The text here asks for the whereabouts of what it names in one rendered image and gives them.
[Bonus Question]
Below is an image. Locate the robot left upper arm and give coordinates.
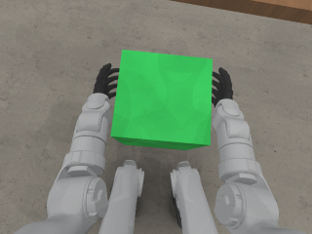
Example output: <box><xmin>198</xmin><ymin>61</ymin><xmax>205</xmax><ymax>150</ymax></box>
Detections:
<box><xmin>14</xmin><ymin>175</ymin><xmax>109</xmax><ymax>234</ymax></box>

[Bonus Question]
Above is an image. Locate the right robot forearm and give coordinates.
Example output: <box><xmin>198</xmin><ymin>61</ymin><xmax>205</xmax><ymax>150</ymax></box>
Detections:
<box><xmin>212</xmin><ymin>98</ymin><xmax>279</xmax><ymax>213</ymax></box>

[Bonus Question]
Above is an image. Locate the left robot hand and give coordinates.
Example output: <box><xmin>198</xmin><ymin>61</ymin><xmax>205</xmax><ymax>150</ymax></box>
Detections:
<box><xmin>93</xmin><ymin>63</ymin><xmax>120</xmax><ymax>99</ymax></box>

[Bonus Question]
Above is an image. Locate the right robot hand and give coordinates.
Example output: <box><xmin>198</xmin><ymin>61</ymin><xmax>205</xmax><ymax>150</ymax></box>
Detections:
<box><xmin>212</xmin><ymin>67</ymin><xmax>233</xmax><ymax>108</ymax></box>

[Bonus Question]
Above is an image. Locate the right robot thigh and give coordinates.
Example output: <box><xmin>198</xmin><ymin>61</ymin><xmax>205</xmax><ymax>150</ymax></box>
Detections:
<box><xmin>170</xmin><ymin>166</ymin><xmax>218</xmax><ymax>234</ymax></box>

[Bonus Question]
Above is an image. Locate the left robot forearm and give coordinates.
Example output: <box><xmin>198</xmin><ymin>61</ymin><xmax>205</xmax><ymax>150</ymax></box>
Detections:
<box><xmin>47</xmin><ymin>93</ymin><xmax>112</xmax><ymax>213</ymax></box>

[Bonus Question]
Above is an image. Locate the robot right upper arm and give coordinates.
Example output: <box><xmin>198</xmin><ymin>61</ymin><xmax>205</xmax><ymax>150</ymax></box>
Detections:
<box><xmin>214</xmin><ymin>181</ymin><xmax>306</xmax><ymax>234</ymax></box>

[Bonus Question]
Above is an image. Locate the robot left shin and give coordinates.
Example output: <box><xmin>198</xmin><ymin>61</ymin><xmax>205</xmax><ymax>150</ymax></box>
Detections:
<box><xmin>113</xmin><ymin>160</ymin><xmax>137</xmax><ymax>181</ymax></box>

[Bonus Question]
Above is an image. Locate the carton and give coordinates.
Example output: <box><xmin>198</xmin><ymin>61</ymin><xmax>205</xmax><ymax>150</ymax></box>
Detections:
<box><xmin>110</xmin><ymin>50</ymin><xmax>213</xmax><ymax>150</ymax></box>

